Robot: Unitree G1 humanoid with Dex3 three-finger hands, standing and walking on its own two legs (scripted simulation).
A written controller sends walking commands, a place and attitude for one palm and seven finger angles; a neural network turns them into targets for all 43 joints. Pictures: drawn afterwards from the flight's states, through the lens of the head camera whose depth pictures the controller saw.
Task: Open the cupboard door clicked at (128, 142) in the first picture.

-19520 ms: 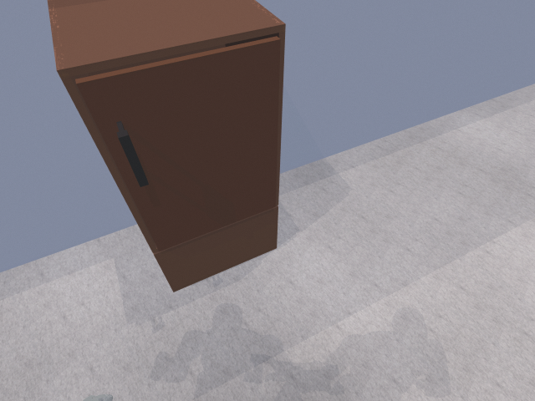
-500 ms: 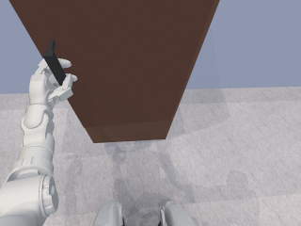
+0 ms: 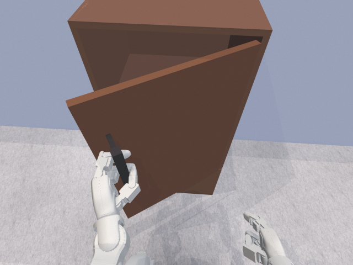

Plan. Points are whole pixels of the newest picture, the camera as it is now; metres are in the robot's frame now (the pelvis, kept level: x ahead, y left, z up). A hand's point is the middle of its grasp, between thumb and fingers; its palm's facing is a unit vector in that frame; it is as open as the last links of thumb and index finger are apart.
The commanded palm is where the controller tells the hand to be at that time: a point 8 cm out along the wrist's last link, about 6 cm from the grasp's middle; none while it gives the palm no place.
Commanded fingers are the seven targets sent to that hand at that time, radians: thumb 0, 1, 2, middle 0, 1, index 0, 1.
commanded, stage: pull the door open along its arc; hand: left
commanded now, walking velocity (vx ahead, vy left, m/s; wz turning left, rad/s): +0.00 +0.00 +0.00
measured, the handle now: (119, 162) +0.33 +0.15 +0.05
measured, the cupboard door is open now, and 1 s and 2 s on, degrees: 33 37 40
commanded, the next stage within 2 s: open thumb and fingers to let go in 0.12 s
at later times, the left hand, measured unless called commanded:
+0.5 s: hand (145, 194) +0.26 +0.08 +0.05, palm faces +0.38 -0.92 +0.01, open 7.5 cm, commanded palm +0.21 +0.13 +0.05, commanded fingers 0.00 -0.15 0.45 -0.32 -1.24 -0.32 -1.24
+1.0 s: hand (144, 195) +0.26 +0.08 +0.04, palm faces +0.33 -0.94 +0.03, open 14.9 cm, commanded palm +0.22 +0.13 +0.05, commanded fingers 0.00 -0.50 0.30 -0.15 -0.30 -0.15 -0.30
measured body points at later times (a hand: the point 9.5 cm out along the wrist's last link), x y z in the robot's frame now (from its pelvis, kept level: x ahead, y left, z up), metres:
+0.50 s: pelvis -0.01 -0.03 +0.00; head +0.04 -0.05 +0.44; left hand +0.23 +0.13 +0.05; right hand +0.16 -0.26 -0.11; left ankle +0.03 +0.14 -0.67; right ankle -0.03 -0.10 -0.67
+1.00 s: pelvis -0.01 +0.00 -0.01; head +0.03 +0.00 +0.44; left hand +0.24 +0.13 +0.05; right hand +0.18 -0.20 -0.10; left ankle +0.03 +0.14 -0.67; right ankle -0.03 -0.10 -0.67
